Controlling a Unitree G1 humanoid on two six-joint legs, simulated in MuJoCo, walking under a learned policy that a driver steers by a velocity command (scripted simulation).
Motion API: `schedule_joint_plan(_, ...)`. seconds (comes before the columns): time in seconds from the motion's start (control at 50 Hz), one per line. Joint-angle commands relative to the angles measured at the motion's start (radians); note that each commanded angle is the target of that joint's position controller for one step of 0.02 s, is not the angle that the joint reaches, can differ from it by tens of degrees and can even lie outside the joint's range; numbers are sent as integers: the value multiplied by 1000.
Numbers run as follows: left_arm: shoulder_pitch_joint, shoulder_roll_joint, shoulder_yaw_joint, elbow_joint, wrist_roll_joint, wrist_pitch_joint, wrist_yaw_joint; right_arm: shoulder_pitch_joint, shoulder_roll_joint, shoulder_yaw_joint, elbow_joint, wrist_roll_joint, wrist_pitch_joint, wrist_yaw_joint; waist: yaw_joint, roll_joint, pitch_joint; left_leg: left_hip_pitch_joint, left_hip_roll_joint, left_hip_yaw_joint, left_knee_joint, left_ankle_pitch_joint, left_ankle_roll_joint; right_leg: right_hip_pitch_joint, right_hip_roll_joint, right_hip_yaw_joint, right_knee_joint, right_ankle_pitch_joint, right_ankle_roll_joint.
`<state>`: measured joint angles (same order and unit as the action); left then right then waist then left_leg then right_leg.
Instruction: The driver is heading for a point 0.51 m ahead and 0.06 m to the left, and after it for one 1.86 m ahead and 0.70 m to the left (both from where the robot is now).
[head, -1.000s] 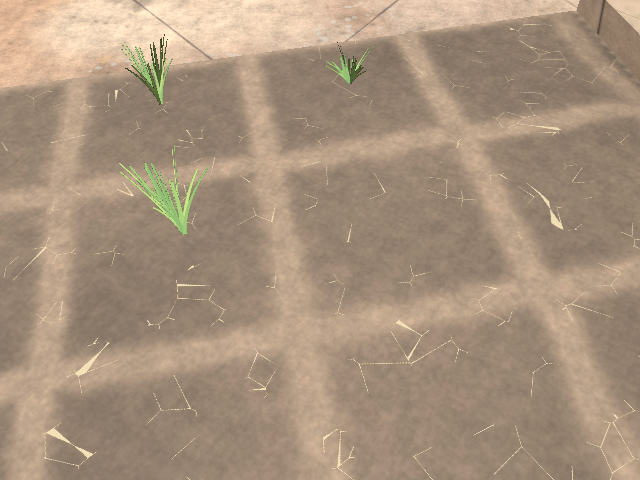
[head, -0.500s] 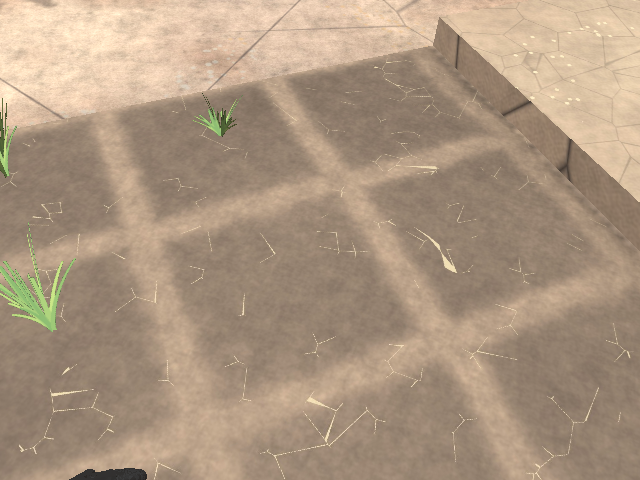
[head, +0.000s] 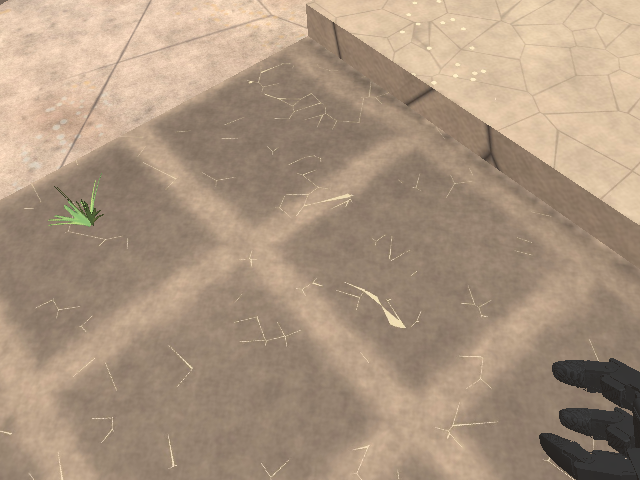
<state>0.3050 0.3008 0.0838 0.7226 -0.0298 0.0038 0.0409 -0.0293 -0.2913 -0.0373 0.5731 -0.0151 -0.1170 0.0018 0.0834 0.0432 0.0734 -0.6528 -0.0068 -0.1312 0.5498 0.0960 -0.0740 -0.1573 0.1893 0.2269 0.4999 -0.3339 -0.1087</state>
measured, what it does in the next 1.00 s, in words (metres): walks ahead: left foot, then right foot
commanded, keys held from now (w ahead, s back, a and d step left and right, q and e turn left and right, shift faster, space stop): shift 0.54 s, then w+shift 0.34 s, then w+q+shift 0.12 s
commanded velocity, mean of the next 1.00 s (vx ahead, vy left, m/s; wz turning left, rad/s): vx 0.32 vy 0.00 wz -0.12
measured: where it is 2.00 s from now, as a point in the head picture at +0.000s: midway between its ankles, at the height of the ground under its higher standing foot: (281, 208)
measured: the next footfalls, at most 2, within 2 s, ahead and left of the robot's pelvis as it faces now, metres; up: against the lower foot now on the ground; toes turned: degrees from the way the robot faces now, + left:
left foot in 0.06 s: +0.28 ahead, +0.11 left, +0.00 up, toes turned -8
right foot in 0.40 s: +0.16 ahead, -0.11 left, +0.00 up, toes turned -3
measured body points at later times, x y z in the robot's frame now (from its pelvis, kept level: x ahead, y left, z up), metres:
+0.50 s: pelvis +0.13 +0.01 +0.00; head +0.13 +0.00 +0.45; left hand +0.27 +0.25 -0.11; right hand +0.23 -0.25 -0.12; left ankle +0.24 +0.11 -0.73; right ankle +0.12 -0.11 -0.73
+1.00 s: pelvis +0.32 +0.08 +0.00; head +0.34 +0.09 +0.45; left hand +0.43 +0.34 -0.12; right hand +0.41 -0.20 -0.10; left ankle +0.34 +0.17 -0.73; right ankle +0.21 -0.08 -0.64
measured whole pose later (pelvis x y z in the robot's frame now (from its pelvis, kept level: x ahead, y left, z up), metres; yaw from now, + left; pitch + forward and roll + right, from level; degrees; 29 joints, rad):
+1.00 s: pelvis +0.32 +0.08 +0.00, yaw -3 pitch +2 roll +0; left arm 0.32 0.30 0.04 0.77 -0.02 -0.11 -0.01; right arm 0.32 -0.29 -0.04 0.72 0.01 -0.10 0.04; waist -0.01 -0.02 -0.03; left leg -0.33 -0.02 0.03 0.58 -0.29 0.06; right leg -0.41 -0.04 0.05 1.19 -0.35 -0.07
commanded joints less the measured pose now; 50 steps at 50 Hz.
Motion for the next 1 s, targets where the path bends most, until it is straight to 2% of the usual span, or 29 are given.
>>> schedule_joint_plan(0.02,-10,90,24,-50,13,1,24,60,-105,-41,-41,1,-9,8,-53,-168,-156,321,-47,45,-84,97,25,-59,-172,143,60,494,-12)
schedule_joint_plan(0.06,-53,52,7,-77,21,0,14,219,-124,-50,0,-26,-25,5,-136,-125,-260,514,40,35,-158,297,82,-3,-129,86,348,462,39)
schedule_joint_plan(0.08,77,-17,-15,-78,40,0,4,238,-150,-44,-9,-45,-24,3,-74,120,-365,798,289,-211,-37,818,225,-224,-19,32,687,-253,93)
schedule_joint_plan(0.1,248,54,-17,-65,12,-7,-15,274,-146,-43,10,-35,-11,7,-23,284,-513,961,507,-594,-48,652,428,-388,-9,40,895,-421,127)
schedule_joint_plan(0.12,197,152,3,-28,8,8,-19,212,-108,-40,-32,-16,4,6,-65,127,-503,878,456,-604,-105,303,425,-398,-78,64,984,-316,158)
schedule_joint_plan(0.14,48,185,13,-49,7,32,-16,173,-73,-27,-45,-11,24,3,-99,27,-384,758,369,-465,-136,68,369,-420,-100,2,991,-242,179)
schedule_joint_plan(0.16,-24,170,13,-64,12,52,-8,150,-51,-10,-40,-10,44,2,-95,-33,-280,611,304,-371,-181,-87,327,-424,-113,-37,952,-199,188)
schedule_joint_plan(0.2,-31,101,-3,-75,15,69,-10,99,-53,-4,-19,-12,67,3,-41,13,-144,373,187,-227,-254,-253,253,-323,-155,-98,728,-158,180)
schedule_joint_plan(0.26,-17,16,-31,-52,30,51,-6,117,-63,-18,8,-12,75,9,-55,95,-168,343,129,-110,-276,-155,255,-174,-165,-185,414,-188,179)
schedule_joint_plan(0.32,-33,45,-25,-36,31,49,-11,160,-85,-27,27,4,86,4,-75,111,-212,390,180,-158,-268,-287,281,-101,-182,-177,223,-40,146)
schedule_joint_plan(0.36,-14,44,-21,-18,36,49,-22,151,-80,-23,30,12,97,-1,-50,104,-182,298,168,-147,-283,-504,241,2,-171,-205,71,87,99)
schedule_joint_plan(0.38,-33,46,-21,-24,49,48,-26,178,-62,-16,44,9,97,-2,-51,89,-158,242,146,-128,-287,-611,195,42,-180,-195,28,101,73)
schedule_joint_plan(0.4,-48,70,-20,-40,65,45,-25,197,-48,-10,53,0,93,1,-55,37,-136,185,119,-92,-251,-667,141,63,-252,-113,-14,88,36)
schedule_joint_plan(0.42,-65,106,-12,-27,63,41,-24,203,-48,-13,37,-6,89,3,-95,-99,-94,227,39,24,-195,-602,92,-88,-298,-40,-66,-107,-13)
schedule_joint_plan(0.46,-124,22,-39,-25,68,16,-26,171,-16,-10,43,-9,83,0,-110,-173,-64,415,4,82,-84,-374,55,-267,-299,-13,-175,-280,0)
schedule_joint_plan(0.54,-117,18,-45,-7,55,-16,-23,229,-19,-14,81,-10,85,-7,-121,-128,-38,466,28,60,-94,-304,77,-280,-268,-50,-145,-188,51)
schedule_joint_plan(0.58,-16,103,-17,6,36,-13,-17,218,-66,-31,82,14,83,-11,-64,-117,-22,307,-32,113,-21,-623,98,-210,-279,-4,-176,-438,3)
schedule_joint_plan(0.62,49,190,12,22,17,-31,-14,134,-58,-32,47,54,59,0,-14,-225,64,61,-20,144,208,-512,106,-106,-489,286,-355,-604,-126)
schedule_joint_plan(0.64,53,181,12,30,16,-49,-10,116,-72,-38,37,63,45,6,-10,-219,104,-83,38,82,310,-506,120,-31,-544,362,-379,-534,-169)
schedule_joint_plan(0.68,47,119,-2,31,13,-77,-14,140,-63,-36,46,54,23,15,-27,-146,70,-247,93,49,377,-455,128,144,-543,326,-348,-385,-166)
schedule_joint_plan(0.74,20,120,0,20,3,-79,-28,101,-34,-21,44,35,6,32,-13,-137,-10,-56,84,125,186,-346,94,116,-436,95,-338,-159,-98)
schedule_joint_plan(0.8,21,157,9,19,-2,-79,-43,107,-41,-14,45,45,13,41,-22,-172,-7,197,47,195,69,-301,74,-39,-405,-9,-352,-115,-92)
schedule_joint_plan(0.84,23,158,8,26,-4,-79,-52,173,-69,-20,59,53,18,36,-67,-156,1,308,39,208,17,-285,94,-79,-416,-26,-319,-100,-85)
schedule_joint_plan(0.88,1,110,-13,22,18,-80,-58,412,-134,-53,127,56,24,20,-196,-113,-95,602,7,224,19,-323,132,-181,-357,-113,-47,130,-45)
schedule_joint_plan(0.9,-57,55,-31,-12,45,-90,-54,635,-218,-79,178,46,28,12,-300,61,-192,815,137,32,-26,-480,181,-345,-289,-222,369,193,9)
schedule_joint_plan(0.92,-7,-35,-54,-85,25,-120,-43,681,-311,-84,174,21,19,26,-233,407,-269,971,322,-605,-289,-911,335,-646,-140,-198,717,-174,57)
schedule_joint_plan(0.94,-45,64,-35,-86,-10,-142,-48,576,-204,-54,136,24,10,35,-205,202,-194,922,372,-738,-373,-1029,347,-792,-197,-112,850,-113,41)
schedule_joint_plan(0.96,-126,94,-29,-102,-20,-157,-57,527,-173,-44,121,18,8,36,-198,102,-109,853,362,-625,-342,-895,341,-856,-243,-125,868,-30,19)
schedule_joint_plan(1.0,-140,64,-36,-95,24,-167,-57,468,-148,-36,104,12,21,39,-147,-27,-64,692,268,-440,-336,-675,333,-769,-295,-125,740,78,25)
